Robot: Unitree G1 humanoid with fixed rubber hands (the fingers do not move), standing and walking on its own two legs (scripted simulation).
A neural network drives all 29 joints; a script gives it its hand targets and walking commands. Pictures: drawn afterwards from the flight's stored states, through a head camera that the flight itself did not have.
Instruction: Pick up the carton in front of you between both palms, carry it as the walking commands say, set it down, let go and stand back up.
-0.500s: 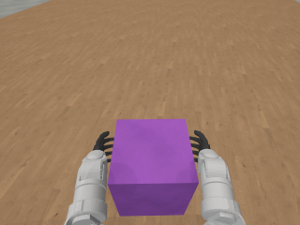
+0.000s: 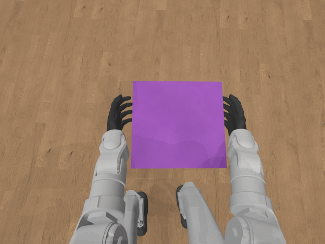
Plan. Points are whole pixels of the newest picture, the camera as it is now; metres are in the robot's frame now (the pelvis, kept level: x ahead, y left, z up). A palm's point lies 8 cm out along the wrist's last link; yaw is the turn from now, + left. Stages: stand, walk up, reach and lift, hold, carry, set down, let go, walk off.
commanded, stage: set down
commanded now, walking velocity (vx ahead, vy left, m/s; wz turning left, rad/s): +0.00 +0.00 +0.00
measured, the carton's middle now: (173, 130) +0.38 -0.07 -0.15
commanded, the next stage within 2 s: none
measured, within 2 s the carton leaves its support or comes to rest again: rests again in 1.86 s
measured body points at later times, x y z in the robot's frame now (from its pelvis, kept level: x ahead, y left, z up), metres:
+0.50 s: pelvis -0.03 +0.00 -0.13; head +0.22 -0.04 +0.24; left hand +0.45 +0.05 -0.22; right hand +0.39 -0.25 -0.22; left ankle +0.06 +0.11 -0.65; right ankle +0.06 -0.12 -0.65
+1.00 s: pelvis -0.05 +0.00 -0.24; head +0.26 -0.04 +0.07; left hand +0.48 +0.02 -0.37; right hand +0.41 -0.27 -0.37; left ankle +0.06 +0.11 -0.65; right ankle +0.06 -0.12 -0.65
